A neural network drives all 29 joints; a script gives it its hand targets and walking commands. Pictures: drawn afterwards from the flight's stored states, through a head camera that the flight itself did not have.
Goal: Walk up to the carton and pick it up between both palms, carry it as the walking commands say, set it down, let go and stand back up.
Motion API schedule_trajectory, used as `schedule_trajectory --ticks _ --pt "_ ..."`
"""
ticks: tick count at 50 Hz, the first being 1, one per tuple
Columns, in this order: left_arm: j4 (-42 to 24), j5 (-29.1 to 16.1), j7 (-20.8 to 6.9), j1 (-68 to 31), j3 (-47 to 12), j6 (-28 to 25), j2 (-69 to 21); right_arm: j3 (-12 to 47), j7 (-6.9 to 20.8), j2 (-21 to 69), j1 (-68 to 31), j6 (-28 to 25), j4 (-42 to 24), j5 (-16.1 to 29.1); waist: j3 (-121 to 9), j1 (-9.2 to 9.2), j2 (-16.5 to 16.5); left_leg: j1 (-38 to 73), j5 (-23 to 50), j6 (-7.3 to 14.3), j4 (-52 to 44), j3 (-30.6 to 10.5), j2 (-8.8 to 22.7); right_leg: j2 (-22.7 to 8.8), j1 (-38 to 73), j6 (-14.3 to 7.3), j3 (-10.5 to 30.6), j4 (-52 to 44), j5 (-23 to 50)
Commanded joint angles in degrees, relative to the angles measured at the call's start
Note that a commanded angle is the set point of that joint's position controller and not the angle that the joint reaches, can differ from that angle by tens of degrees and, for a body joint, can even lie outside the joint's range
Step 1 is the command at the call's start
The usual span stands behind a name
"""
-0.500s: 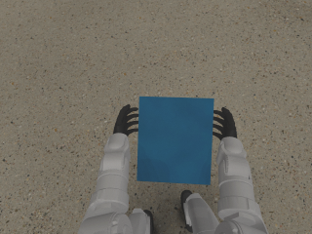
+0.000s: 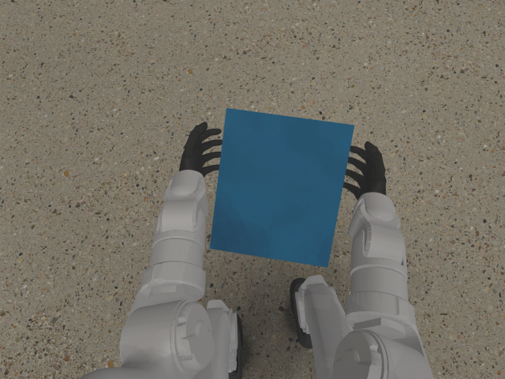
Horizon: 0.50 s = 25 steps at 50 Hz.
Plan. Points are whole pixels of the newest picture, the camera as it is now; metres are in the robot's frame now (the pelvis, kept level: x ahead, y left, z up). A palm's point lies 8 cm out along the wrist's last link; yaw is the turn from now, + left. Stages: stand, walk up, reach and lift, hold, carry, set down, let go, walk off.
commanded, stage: set down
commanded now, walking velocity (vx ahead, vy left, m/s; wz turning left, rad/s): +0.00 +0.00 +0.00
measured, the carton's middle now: (277, 180) +0.44 -0.08 -0.17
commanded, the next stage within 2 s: none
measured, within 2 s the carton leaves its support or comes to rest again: neither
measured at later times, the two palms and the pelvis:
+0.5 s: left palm (206, 172) +0.47 +0.06 -0.14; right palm (354, 193) +0.39 -0.21 -0.15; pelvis -0.01 +0.01 -0.08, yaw +0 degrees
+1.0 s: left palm (217, 173) +0.50 +0.04 -0.22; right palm (346, 192) +0.41 -0.22 -0.23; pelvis -0.03 +0.00 -0.15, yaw +1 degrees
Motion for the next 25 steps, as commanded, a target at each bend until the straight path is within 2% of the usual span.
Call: schedule_trajectory --ticks 1,2,3,4,5,6,7,8,9,10,12,13,14,17,18,20,21,22,24,25 --pt "6.5 -7.6 -14.1 -25.3 -31.1 -0.6 -56.1 37.7 16.9 41.2 -33.6 -0.8 6.6 8.1 -45.1 -2.66 0.3 5.6 8.6 -0.7 -8.2 0.4 -6.7 8.7 37.5 0.3 -1.6 1.2 12.1" --pt "6.5 -8.2 -13.8 -25.9 -31.4 -0.6 -56.7 38.5 17.0 40.9 -34.8 -0.8 6.0 9.1 -47.0 -3.63 0.2 5.8 7.4 -0.7 -7.0 0.1 -6.6 8.6 37.2 0.3 -1.7 1.9 11.0" --pt "5.6 -8.5 -13.5 -27.8 -31.8 -0.7 -56.4 38.0 17.0 40.1 -34.9 -0.7 6.8 8.8 -46.5 -3.81 0.6 4.7 7.5 -0.7 -6.2 0.0 -6.5 8.6 34.9 0.3 -2.0 3.3 10.9" --pt "5.6 -8.4 -13.1 -27.1 -32.5 -0.6 -55.6 39.0 17.1 41.2 -35.7 -0.8 5.9 10.0 -49.5 -2.91 0.3 5.1 8.2 -1.0 -5.0 0.7 -6.9 8.8 36.1 0.6 -1.6 3.8 11.9" --pt "5.7 -8.8 -12.6 -27.3 -32.5 -0.8 -56.2 39.3 16.9 41.2 -35.3 -0.6 7.0 10.2 -50.1 -3.43 -0.1 4.0 8.9 -1.0 -4.9 0.6 -6.7 8.7 36.6 0.7 -1.8 4.7 13.3" --pt "6.1 -8.2 -12.3 -27.2 -32.2 -0.8 -55.9 38.4 16.8 40.2 -35.5 -0.6 7.7 10.0 -49.9 -2.65 0.6 1.5 7.9 -1.1 -3.8 1.3 -7.2 8.8 36.4 0.6 -1.3 5.3 12.1" --pt "6.3 -8.4 -12.0 -27.7 -31.4 -0.7 -54.4 37.9 16.8 40.2 -35.2 -0.3 9.6 10.1 -46.9 -2.01 -0.2 0.1 6.0 -1.0 -3.9 0.9 -7.0 8.7 33.5 0.8 -1.7 5.6 10.3" --pt "7.7 -7.6 -11.6 -28.0 -30.7 -0.4 -54.7 37.4 16.7 40.9 -36.7 -0.4 9.3 10.4 -47.7 -2.44 0.7 0.1 4.3 -0.8 -2.7 1.5 -7.3 8.9 32.9 0.8 -1.3 6.3 8.7" --pt "7.4 -7.6 -11.2 -27.7 -30.6 -0.7 -55.0 38.1 16.6 41.2 -37.5 -0.3 8.4 10.3 -48.9 -3.15 -0.3 0.4 6.5 -0.6 -2.2 1.1 -7.1 8.8 32.3 1.1 -1.9 7.1 10.3" --pt "8.0 -8.1 -11.2 -28.2 -30.5 -0.4 -55.2 38.7 16.6 40.7 -37.7 -0.3 8.7 11.3 -50.5 -2.08 0.0 0.4 6.0 -0.8 -1.3 1.5 -7.5 8.7 33.4 1.0 -1.7 7.1 10.2" --pt "7.6 -8.1 -10.7 -30.2 -30.6 -0.5 -55.6 36.4 16.2 40.0 -36.3 -0.1 10.6 9.8 -49.3 -3.88 1.4 -0.3 6.2 -1.0 -0.5 1.2 -7.3 9.0 29.5 0.9 -2.3 9.0 10.8" --pt "8.4 -8.7 -10.8 -31.1 -30.9 -0.5 -55.3 36.4 16.2 38.7 -37.8 -0.3 10.2 10.0 -49.0 -3.85 0.8 -1.3 6.3 -1.2 0.8 1.4 -7.5 9.2 28.1 0.8 -2.4 9.6 10.5" --pt "7.2 -9.2 -10.6 -31.7 -31.6 -0.7 -55.5 36.7 16.2 39.5 -38.9 -0.4 9.7 10.6 -51.5 -3.01 1.0 -0.9 7.2 -1.1 1.5 1.1 -7.6 9.1 28.9 0.9 -2.4 10.5 10.9" --pt "9.3 -9.9 -10.3 -32.1 -31.8 -0.5 -55.6 36.2 15.9 37.3 -40.2 -0.5 10.0 11.0 -50.7 -4.4 1.1 -3.8 6.1 -1.4 3.5 1.0 -7.5 9.0 27.1 1.0 -2.8 12.5 10.6" --pt "9.9 -9.4 -10.1 -32.3 -30.8 -0.4 -55.1 35.6 16.0 37.2 -41.3 -0.5 9.9 10.6 -49.7 -3.85 2.3 -4.7 6.2 -1.4 3.6 0.7 -7.6 9.0 25.0 1.0 -2.6 13.4 10.4" --pt "10.9 -9.2 -9.6 -33.3 -30.1 -0.2 -55.0 34.8 16.0 36.2 -42.0 -0.6 9.9 11.0 -50.8 -4.99 3.3 -2.4 5.4 -1.3 4.3 0.2 -7.5 8.9 21.9 0.7 -3.3 14.3 9.1" --pt "10.7 -10.0 -9.4 -33.5 -31.3 -0.4 -55.4 35.8 15.9 36.5 -41.2 -0.6 10.5 11.2 -51.9 -4.33 2.7 -4.4 7.1 -1.8 5.2 1.3 -8.0 9.2 25.3 0.7 -2.9 14.4 11.3" --pt "10.6 -10.6 -9.2 -34.4 -31.5 -0.7 -54.7 35.5 15.8 35.5 -42.3 -0.9 10.1 11.8 -52.2 -5.15 2.1 -4.2 7.8 -1.6 5.5 0.7 -7.5 9.3 23.5 1.1 -3.8 15.9 12.0" --pt "10.3 -10.8 -8.7 -35.3 -31.1 -1.0 -55.0 35.4 15.7 35.3 -43.5 -1.3 9.3 11.9 -52.5 -5.0 3.1 -4.7 8.8 -2.0 6.8 0.9 -7.7 9.1 22.3 0.9 -3.6 16.8 13.1" --pt "11.2 -10.6 -8.4 -36.0 -30.6 -0.9 -54.8 34.2 15.7 34.8 -44.1 -1.1 10.5 11.9 -52.6 -5.6 2.8 -5.4 6.9 -1.7 7.1 0.7 -7.6 8.9 21.5 0.8 -3.5 17.0 11.5"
